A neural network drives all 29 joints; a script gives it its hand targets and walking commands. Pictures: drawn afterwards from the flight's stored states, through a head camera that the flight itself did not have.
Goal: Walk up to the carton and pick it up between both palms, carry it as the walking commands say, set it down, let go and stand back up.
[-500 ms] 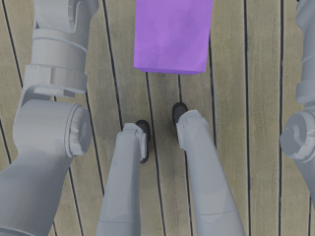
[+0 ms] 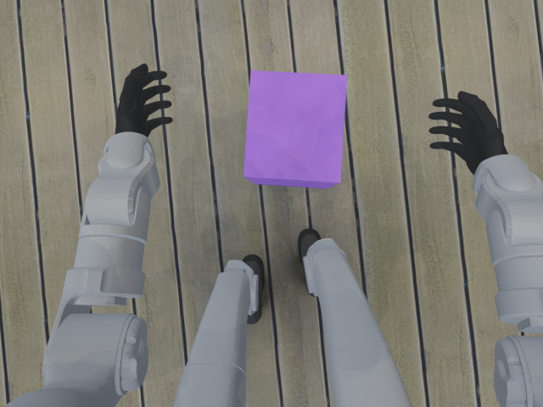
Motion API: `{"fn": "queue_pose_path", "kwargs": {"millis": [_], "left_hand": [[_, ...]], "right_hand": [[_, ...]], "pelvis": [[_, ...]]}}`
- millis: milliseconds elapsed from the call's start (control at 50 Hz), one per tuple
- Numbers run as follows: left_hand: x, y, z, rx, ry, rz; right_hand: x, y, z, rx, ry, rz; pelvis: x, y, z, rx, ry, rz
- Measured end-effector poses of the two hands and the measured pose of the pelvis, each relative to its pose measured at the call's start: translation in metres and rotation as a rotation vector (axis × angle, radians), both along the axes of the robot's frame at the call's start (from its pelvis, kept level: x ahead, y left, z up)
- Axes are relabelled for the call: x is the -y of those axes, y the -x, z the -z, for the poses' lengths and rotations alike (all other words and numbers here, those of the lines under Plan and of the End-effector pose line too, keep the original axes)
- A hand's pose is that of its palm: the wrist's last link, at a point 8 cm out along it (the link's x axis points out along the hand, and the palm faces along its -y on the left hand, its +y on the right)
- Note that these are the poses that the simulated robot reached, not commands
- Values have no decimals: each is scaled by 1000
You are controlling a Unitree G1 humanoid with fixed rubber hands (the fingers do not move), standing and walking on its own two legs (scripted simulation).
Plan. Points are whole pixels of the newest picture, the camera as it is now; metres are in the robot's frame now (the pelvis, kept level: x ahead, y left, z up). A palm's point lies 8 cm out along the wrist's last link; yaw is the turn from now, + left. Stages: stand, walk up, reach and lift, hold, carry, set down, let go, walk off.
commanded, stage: let go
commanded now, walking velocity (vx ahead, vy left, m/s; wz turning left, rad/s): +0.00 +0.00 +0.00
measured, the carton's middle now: (294, 138) +0.52 -0.08 -0.56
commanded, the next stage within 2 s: stand in 1.06 s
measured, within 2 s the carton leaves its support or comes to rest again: neither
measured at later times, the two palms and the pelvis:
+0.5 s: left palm (28, 302) +0.28 +0.24 -0.01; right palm (512, 304) +0.22 -0.24 -0.01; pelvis +0.05 +0.01 +0.06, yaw -1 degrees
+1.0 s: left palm out of the picture +0.26 +0.26 +0.02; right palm (503, 291) +0.24 -0.22 +0.01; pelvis +0.08 +0.02 +0.07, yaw -1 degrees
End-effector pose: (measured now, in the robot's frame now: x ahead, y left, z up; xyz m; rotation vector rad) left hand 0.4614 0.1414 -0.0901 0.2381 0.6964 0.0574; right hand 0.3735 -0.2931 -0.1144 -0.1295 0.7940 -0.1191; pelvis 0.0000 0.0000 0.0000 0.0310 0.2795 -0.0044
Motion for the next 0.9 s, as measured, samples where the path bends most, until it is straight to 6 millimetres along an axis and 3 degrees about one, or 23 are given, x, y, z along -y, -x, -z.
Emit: {"fn": "queue_pose_path", "kwargs": {"millis": [160, 360, 480, 660, 900], "left_hand": [[-22, 54, -47, -17, 52, 5], [-68, 128, -64, -64, 66, -32], [-94, 179, -80, -93, 51, -48], [-113, 198, -98, -75, 68, -72], [-118, 200, -105, -61, 82, -82]], "right_hand": [[12, 68, -62, -7, 38, 7], [-47, 124, -76, -33, -72, -30], [-56, 152, -105, -6, -40, -3], [-68, 165, -118, -38, -32, -16], [-73, 136, -125, -16, -18, -51]], "pelvis": [[-1, -15, -19, 32, 8, 8], [-6, -30, -41, 157, 24, 14], [-12, -50, -58, 249, 37, 11], [-19, -70, -71, 334, 49, 7], [-20, -82, -73, 369, 51, 6]]}}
